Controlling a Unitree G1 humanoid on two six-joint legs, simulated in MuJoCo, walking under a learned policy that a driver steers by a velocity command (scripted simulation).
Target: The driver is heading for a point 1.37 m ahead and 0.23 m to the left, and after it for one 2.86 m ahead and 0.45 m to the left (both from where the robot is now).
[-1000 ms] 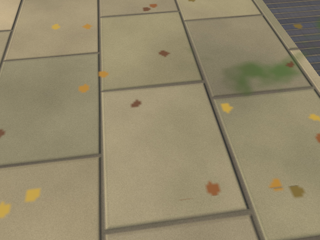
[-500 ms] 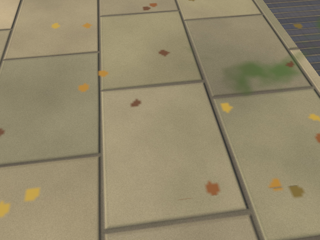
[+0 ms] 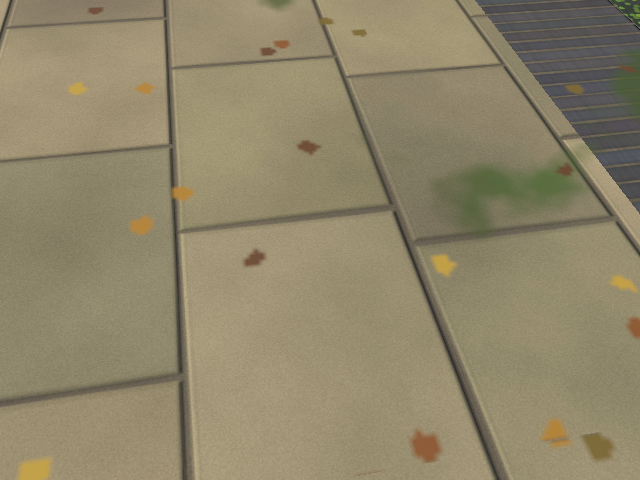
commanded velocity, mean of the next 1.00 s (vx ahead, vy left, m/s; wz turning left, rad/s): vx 0.48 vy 0.00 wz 0.00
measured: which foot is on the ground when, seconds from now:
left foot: down 0.00-0.26, up 0.28-0.80, down 0.82-1.00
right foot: up 0.00-0.24, down 0.26-0.82, up 0.84-1.00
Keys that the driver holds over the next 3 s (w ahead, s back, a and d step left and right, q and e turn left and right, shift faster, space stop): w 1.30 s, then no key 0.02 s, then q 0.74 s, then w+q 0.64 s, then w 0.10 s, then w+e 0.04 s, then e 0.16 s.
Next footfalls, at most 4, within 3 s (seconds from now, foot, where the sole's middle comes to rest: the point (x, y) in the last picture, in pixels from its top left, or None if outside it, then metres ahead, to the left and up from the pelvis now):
0.26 right None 0.35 -0.15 -0.78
0.82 left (264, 426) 0.66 0.10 -0.78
1.36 right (361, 306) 0.97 -0.15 -0.78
1.88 left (267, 306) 0.98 0.09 -0.78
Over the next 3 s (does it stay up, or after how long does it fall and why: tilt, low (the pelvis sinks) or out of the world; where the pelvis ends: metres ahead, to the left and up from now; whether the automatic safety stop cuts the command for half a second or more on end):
stays up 1.17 0.22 -0.01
